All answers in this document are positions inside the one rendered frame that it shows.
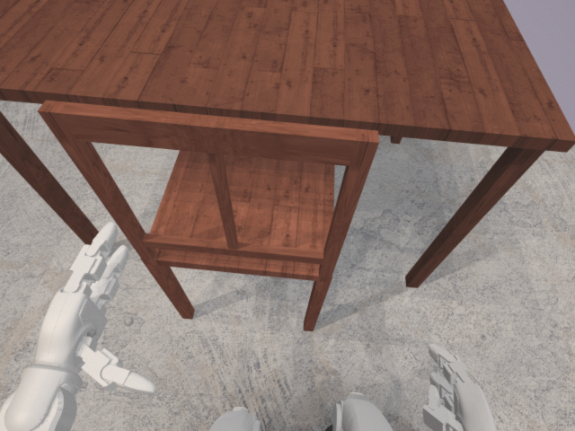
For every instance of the robot left thigh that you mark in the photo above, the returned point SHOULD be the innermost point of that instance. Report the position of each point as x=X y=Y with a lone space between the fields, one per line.
x=236 y=421

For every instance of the robot right hand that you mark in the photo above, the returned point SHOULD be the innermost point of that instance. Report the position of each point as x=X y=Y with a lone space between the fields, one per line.
x=466 y=407

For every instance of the robot thigh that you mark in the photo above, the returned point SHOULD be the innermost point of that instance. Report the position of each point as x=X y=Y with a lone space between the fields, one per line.
x=358 y=415
x=236 y=421

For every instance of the chair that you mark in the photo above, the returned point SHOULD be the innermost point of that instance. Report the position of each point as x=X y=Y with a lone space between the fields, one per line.
x=245 y=196

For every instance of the robot right thigh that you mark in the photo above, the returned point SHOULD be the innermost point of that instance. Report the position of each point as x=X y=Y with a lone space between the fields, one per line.
x=358 y=415

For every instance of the table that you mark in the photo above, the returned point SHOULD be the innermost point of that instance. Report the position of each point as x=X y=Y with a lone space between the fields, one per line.
x=447 y=70

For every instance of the robot left forearm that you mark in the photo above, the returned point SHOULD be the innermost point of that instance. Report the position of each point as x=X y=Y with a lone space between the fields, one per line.
x=44 y=401

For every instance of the robot left hand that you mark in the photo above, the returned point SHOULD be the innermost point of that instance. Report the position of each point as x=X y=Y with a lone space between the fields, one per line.
x=79 y=307

